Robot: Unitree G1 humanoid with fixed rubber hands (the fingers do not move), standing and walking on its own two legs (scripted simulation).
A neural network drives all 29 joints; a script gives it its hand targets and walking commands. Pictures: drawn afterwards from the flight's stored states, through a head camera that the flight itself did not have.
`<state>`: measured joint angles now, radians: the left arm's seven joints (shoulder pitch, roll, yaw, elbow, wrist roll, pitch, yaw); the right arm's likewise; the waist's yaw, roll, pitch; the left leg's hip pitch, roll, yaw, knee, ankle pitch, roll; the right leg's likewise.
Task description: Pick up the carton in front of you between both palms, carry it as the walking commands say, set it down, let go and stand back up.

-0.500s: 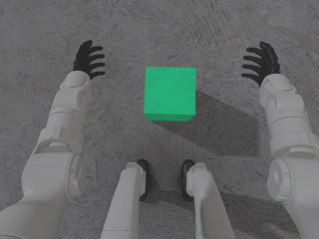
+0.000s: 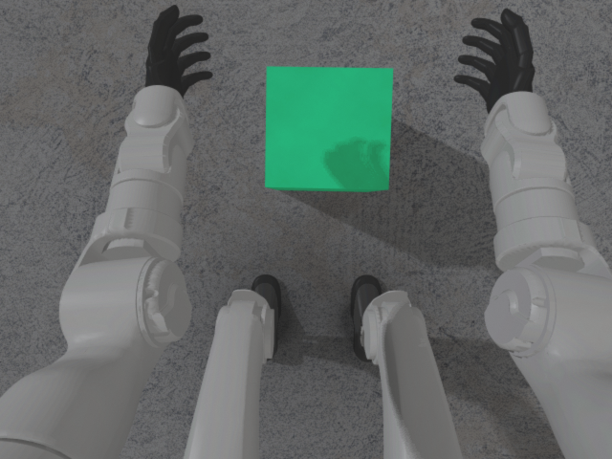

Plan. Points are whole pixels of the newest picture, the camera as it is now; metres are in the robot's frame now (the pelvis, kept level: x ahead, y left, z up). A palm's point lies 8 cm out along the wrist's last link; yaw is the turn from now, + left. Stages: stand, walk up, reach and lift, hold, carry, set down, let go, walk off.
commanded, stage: reach and lift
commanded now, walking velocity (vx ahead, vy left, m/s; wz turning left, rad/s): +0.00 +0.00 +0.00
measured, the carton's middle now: (325, 140) +0.51 -0.02 -0.47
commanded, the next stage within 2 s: none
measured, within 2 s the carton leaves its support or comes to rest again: leaves its support in 1.50 s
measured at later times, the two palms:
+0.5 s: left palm (219, 130) +0.51 +0.17 -0.36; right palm (435, 134) +0.50 -0.20 -0.36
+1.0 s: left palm (231, 132) +0.51 +0.16 -0.40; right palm (421, 135) +0.50 -0.19 -0.40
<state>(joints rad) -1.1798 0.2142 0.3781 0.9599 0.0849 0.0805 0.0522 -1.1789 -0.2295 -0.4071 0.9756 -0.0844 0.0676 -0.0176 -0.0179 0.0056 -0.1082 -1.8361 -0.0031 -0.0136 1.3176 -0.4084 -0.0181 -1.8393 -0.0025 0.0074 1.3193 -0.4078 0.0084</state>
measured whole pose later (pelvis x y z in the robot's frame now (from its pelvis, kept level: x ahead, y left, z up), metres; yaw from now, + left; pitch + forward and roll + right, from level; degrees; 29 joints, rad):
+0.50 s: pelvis -0.06 +0.00 -0.20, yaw +0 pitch +41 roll +0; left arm -1.51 0.37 0.10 1.15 -0.21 0.11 0.12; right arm -1.51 -0.40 -0.11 1.18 0.21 0.09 -0.10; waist -0.01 0.00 0.30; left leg -2.25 -0.02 -0.02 2.08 -0.54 -0.03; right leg -2.25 0.01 0.02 2.08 -0.53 0.02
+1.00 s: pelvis -0.05 +0.00 -0.23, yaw +0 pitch +37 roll +0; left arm -1.52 0.35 0.07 1.20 -0.23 0.05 0.13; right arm -1.54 -0.38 -0.07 1.22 0.23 0.04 -0.10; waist -0.01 0.01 0.37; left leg -2.26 -0.02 -0.02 2.19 -0.59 -0.03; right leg -2.27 0.01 0.02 2.20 -0.58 0.02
